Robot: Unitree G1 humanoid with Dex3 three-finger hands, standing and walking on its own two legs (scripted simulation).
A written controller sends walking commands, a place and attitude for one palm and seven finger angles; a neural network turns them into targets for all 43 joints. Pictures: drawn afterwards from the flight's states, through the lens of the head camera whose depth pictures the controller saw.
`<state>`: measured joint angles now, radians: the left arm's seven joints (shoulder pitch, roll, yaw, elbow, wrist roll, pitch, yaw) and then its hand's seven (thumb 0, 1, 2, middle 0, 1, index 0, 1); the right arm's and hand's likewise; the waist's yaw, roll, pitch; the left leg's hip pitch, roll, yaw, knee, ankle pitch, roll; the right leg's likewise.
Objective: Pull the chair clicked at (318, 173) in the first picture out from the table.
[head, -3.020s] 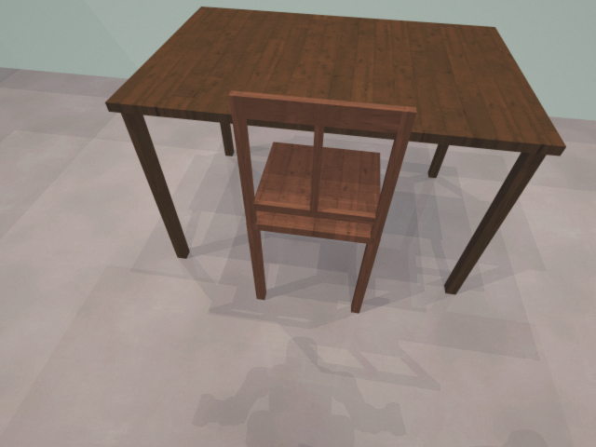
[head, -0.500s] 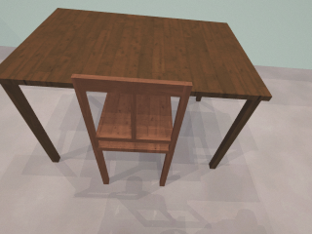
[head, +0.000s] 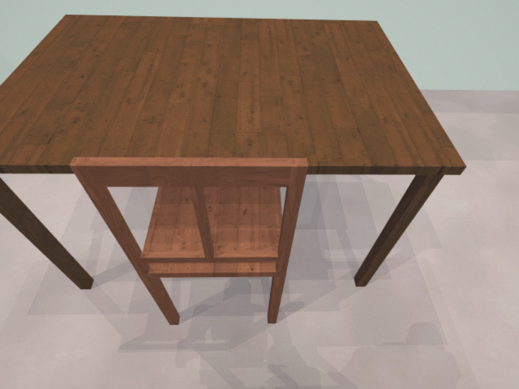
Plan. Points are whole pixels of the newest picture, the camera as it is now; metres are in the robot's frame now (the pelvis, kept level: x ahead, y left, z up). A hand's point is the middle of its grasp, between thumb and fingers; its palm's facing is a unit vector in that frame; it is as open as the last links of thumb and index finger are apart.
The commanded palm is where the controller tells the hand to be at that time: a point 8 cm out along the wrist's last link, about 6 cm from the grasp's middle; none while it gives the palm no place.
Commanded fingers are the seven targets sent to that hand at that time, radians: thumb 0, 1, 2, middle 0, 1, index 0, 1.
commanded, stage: come to a stop and stand still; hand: left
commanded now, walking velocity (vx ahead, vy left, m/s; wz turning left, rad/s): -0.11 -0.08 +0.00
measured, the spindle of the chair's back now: (203, 224) +0.45 +0.14 -0.10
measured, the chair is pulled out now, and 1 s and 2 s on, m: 0.00 0.00 0.00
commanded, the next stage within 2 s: look again from close up in 0.98 s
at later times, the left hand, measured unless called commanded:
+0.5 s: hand out of the picture -0.06 +0.15 -0.16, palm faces +0.03 -0.98 -0.19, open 7.4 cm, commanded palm none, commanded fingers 0.00 0.90 0.90 -0.20 -0.30 -0.20 -0.30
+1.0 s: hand out of the picture -0.04 +0.14 -0.17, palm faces +0.07 -0.99 -0.16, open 7.4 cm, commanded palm none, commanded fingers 0.00 0.90 0.90 -0.20 -0.30 -0.20 -0.30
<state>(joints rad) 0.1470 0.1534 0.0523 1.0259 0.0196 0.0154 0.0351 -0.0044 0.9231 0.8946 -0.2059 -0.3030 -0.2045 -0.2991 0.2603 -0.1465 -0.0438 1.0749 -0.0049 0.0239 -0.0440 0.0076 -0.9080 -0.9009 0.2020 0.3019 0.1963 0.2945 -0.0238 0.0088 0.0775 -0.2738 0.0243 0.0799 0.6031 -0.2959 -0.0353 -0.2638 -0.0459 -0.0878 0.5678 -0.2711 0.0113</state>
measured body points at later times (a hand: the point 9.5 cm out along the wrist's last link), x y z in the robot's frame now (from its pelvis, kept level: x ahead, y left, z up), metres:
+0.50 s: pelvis -0.04 -0.02 +0.01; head -0.04 -0.03 +0.46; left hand -0.06 +0.21 -0.14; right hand -0.01 -0.25 -0.15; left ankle +0.01 +0.09 -0.73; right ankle -0.08 -0.13 -0.73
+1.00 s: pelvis -0.02 -0.01 +0.01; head -0.01 -0.01 +0.46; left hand -0.04 +0.20 -0.15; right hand -0.04 -0.21 -0.15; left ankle +0.01 +0.09 -0.73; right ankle -0.08 -0.13 -0.73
